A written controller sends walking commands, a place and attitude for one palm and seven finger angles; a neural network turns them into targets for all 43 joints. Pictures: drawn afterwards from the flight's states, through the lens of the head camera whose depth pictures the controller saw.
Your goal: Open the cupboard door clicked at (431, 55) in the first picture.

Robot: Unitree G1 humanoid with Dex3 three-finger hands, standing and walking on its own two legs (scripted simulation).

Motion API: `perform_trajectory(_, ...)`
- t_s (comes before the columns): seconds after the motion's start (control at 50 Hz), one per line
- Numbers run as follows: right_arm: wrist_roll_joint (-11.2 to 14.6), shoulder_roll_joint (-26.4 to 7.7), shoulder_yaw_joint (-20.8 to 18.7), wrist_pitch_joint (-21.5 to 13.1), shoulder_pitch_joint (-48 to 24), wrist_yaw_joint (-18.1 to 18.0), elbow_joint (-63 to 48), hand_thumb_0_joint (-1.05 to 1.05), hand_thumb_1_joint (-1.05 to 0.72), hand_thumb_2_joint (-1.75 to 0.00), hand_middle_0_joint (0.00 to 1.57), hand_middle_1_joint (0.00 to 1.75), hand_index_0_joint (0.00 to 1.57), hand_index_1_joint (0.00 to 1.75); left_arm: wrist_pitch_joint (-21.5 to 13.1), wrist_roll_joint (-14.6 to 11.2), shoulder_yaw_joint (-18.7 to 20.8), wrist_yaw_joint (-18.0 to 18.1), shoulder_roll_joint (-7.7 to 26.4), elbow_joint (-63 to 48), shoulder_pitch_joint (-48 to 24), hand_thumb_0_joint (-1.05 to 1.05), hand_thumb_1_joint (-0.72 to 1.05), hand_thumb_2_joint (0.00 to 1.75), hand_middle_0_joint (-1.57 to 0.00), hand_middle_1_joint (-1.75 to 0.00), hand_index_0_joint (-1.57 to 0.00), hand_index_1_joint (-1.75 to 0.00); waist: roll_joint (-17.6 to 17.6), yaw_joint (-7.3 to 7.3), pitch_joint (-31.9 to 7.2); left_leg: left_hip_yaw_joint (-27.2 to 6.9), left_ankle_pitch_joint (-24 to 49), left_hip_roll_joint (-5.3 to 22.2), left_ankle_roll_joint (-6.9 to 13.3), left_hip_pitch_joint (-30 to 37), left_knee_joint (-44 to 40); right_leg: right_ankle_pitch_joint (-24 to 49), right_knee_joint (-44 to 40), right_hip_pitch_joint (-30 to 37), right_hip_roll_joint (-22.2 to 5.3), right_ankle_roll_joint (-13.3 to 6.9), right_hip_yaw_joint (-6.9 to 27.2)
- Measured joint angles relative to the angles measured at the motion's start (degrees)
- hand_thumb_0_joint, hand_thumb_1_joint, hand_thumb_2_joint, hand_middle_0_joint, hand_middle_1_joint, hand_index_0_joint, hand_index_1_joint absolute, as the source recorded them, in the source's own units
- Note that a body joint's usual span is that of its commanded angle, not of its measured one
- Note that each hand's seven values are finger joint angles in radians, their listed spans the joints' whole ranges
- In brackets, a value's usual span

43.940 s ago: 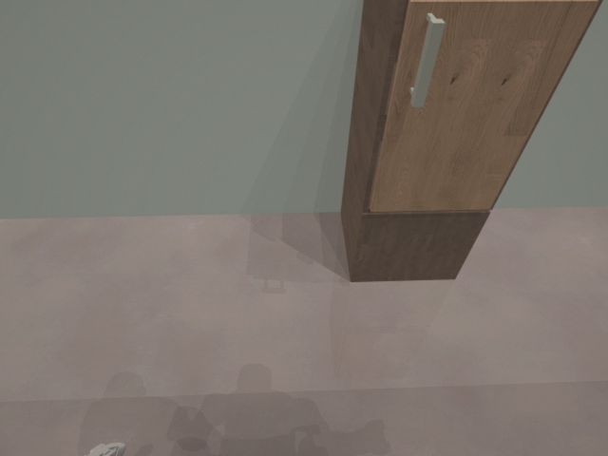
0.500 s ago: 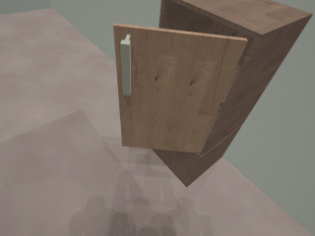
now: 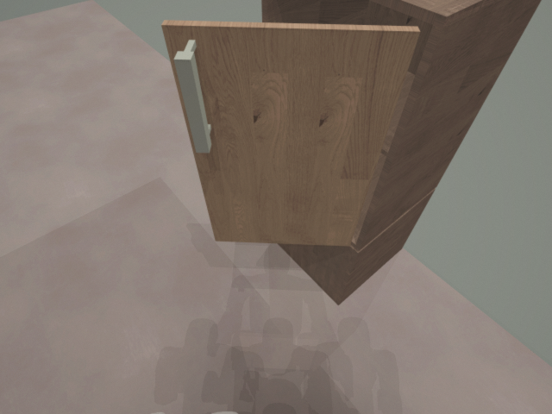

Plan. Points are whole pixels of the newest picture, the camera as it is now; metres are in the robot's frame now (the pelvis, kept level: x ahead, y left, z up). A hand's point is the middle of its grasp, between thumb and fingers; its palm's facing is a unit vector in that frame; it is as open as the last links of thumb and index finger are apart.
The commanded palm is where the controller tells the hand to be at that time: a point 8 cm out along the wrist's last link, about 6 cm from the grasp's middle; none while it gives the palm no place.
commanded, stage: come to a stop and stand still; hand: left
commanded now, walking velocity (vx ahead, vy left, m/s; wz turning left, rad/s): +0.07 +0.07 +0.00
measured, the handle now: (197, 99) +0.57 +0.15 +0.15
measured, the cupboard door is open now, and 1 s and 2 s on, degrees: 48 48 48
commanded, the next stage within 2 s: look again from close up in 0.44 s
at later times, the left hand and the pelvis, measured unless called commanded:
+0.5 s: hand out of the picture -0.07 +0.17 -0.17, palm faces +0.03 -0.99 -0.12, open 7.4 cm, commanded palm none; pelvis -0.01 +0.02 +0.01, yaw -1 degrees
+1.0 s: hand out of the picture -0.03 +0.19 -0.17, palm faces +0.03 -0.98 -0.18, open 7.4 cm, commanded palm none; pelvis -0.04 +0.02 +0.01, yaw +0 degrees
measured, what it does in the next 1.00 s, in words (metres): steps on the spot: left foot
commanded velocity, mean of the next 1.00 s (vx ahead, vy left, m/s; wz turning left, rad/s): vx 0.02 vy -0.01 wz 0.00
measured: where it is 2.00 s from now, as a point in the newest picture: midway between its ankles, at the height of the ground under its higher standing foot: outside the picture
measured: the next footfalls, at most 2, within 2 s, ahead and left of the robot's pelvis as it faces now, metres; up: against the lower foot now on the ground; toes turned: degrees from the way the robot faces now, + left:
left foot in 0.06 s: +0.05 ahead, +0.09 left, +0.00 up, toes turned +5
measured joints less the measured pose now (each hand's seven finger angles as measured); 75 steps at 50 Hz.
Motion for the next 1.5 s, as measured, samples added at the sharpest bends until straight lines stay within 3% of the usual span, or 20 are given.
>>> perform_trajectory(0.04,-0.1,0.0,0.1,-0.3,-0.4,0.2,-0.5,0.0,-0.91,-0.9,0.2,0.3,0.2,0.3,0.3,0.0,0.0,-0.2,0.4,-0.1,0.1,-0.01,0.93,0.9,-0.2,-0.3,-0.2,-0.3,-1.0,0.46,-0.3,0.5,3.9,-0.1,-0.2,2.5,-6.2,0.0,0.8,-0.5,-0.2,0.4,0.0)
perform_trajectory(0.08,-0.3,0.5,0.4,-0.9,-0.8,0.2,-0.6,0.0,-0.91,-0.9,0.2,0.3,0.2,0.3,0.8,-0.4,0.4,-0.3,1.3,0.3,0.3,-0.01,0.93,0.9,-0.2,-0.3,-0.2,-0.3,-3.1,1.01,-0.4,1.5,8.8,-1.0,2.1,4.3,-10.1,-0.4,2.1,-1.0,-1.2,0.8,0.7)
perform_trajectory(0.14,-0.9,1.0,1.1,-1.2,-0.5,0.5,-0.7,0.0,-0.91,-0.9,0.2,0.3,0.2,0.3,1.8,-0.3,0.6,-0.6,2.1,1.5,1.4,-0.01,0.94,0.9,-0.2,-0.3,-0.2,-0.3,-4.2,1.76,-1.7,2.2,9.6,-1.6,4.5,5.4,-12.2,-2.5,1.4,-0.3,-1.2,0.5,1.5)
perform_trajectory(0.22,-1.1,1.3,1.7,-1.2,-0.1,0.4,-0.1,0.0,-0.92,-0.9,0.2,0.3,0.2,0.3,1.4,0.3,0.1,-1.4,2.6,2.9,4.5,-0.01,0.93,0.9,-0.2,-0.3,-0.2,-0.3,-4.6,2.54,-3.8,2.6,11.4,-2.6,5.1,6.3,-15.9,-3.6,0.1,2.6,-1.0,-0.5,1.6)
perform_trajectory(0.26,-1.0,1.1,1.9,-1.4,-0.3,0.4,0.3,0.01,-0.92,-0.9,0.2,0.3,0.2,0.3,0.8,0.2,-0.3,-1.5,2.4,4.1,6.1,-0.01,0.92,0.9,-0.2,-0.3,-0.2,-0.3,-4.6,2.98,-4.1,3.1,11.9,-3.1,5.2,6.4,-16.8,-1.8,-2.5,4.1,-0.9,0.1,2.3)
perform_trajectory(0.34,-0.5,0.3,2.2,-2.3,-1.0,0.2,1.1,0.01,-0.93,-0.9,0.2,0.3,0.21,0.3,-0.1,-0.1,-1.6,-1.4,0.9,7.0,9.0,0.0,0.91,0.9,-0.2,-0.3,-0.2,-0.3,-3.1,2.69,-3.2,3.1,13.3,-3.0,5.3,7.7,-19.3,0.2,-5.8,5.7,-0.7,1.5,2.3)
perform_trajectory(0.54,0.0,1.3,3.2,-2.6,-0.1,0.0,4.0,0.01,-0.92,-0.9,0.2,0.3,0.2,0.3,-0.4,-0.4,-2.9,-1.0,-1.3,11.1,12.2,0.0,0.91,0.9,-0.2,-0.3,-0.2,-0.3,-3.4,2.38,-2.6,3.2,15.2,-3.3,5.3,9.7,-22.9,1.8,-8.8,7.3,-0.8,1.7,2.4)
perform_trajectory(0.58,0.0,1.0,3.9,-2.6,0.5,0.4,3.2,0.01,-0.92,-0.9,0.2,0.3,0.2,0.3,-1.4,0.0,-3.7,-0.3,-1.6,11.4,11.7,0.0,0.91,0.9,-0.2,-0.3,-0.2,-0.3,-2.7,2.2,-2.3,2.8,14.5,-2.8,5.2,7.7,-20.5,1.8,-8.3,6.5,-0.5,1.6,1.9)
perform_trajectory(0.72,-0.3,1.0,4.1,-3.5,2.7,0.3,0.9,0.01,-0.92,-0.9,0.2,0.3,0.2,0.3,-1.6,-0.1,-3.8,-0.2,-0.7,9.8,10.3,0.0,0.9,0.9,-0.2,-0.3,-0.2,-0.3,-1.7,1.38,-3.5,1.5,12.6,-3.3,5.6,5.1,-15.6,-0.5,-3.4,4.4,-1.2,1.5,0.7)
perform_trajectory(0.9,-0.5,0.3,3.7,-2.9,3.1,0.6,-0.4,0.02,-0.93,-0.9,0.2,0.3,0.2,0.3,-1.2,0.0,-3.0,-0.5,1.0,6.5,9.3,0.0,0.91,0.9,-0.2,-0.3,-0.2,-0.3,-2.0,1.29,-6.0,2.0,13.9,-3.6,5.6,4.9,-16.7,-0.2,-2.5,3.2,-1.5,1.2,1.1)
perform_trajectory(1.2,-0.6,1.0,3.9,-2.7,3.0,0.9,0.5,0.0,-0.91,-0.9,0.2,0.3,0.2,0.3,-0.7,-0.1,-3.0,-1.0,0.5,6.3,11.1,0.0,0.91,0.9,-0.2,-0.3,-0.2,-0.3,-3.1,1.59,-5.5,1.4,15.6,-2.4,4.4,4.2,-18.1,1.1,-3.9,2.6,-0.2,0.1,0.6)
perform_trajectory(1.3,-0.9,1.6,3.4,-2.1,3.9,0.7,1.0,0.0,-0.9,-0.9,0.2,0.3,0.2,0.3,0.0,0.3,-2.4,-1.7,0.2,6.6,13.1,0.0,0.91,0.9,-0.2,-0.3,-0.2,-0.3,-3.3,1.65,-6.3,1.0,13.6,-1.7,4.1,3.6,-16.9,-2.4,-2.4,2.0,0.6,-1.0,0.5)
perform_trajectory(1.42,-0.9,1.8,2.7,-2.3,4.4,0.3,1.1,0.0,-0.9,-0.9,0.2,0.3,0.21,0.3,-0.2,0.3,-1.5,-2.3,-0.1,6.5,15.0,0.0,0.91,0.9,-0.2,-0.3,-0.2,-0.3,-3.4,1.99,-5.9,0.7,12.8,-0.6,3.2,3.0,-14.7,-0.8,-1.4,1.7,1.7,-1.8,0.4)
perform_trajectory(1.5,-0.9,1.8,2.6,-2.4,4.7,0.2,1.0,0.0,-0.9,-0.9,0.2,0.3,0.2,0.3,-0.5,0.1,-1.3,-2.2,-0.4,6.6,16.1,0.0,0.91,0.9,-0.2,-0.3,-0.2,-0.3,-3.2,2.21,-6.4,0.1,8.2,0.3,3.2,2.0,-11.5,-2.4,-1.0,1.9,2.7,-2.5,-0.1)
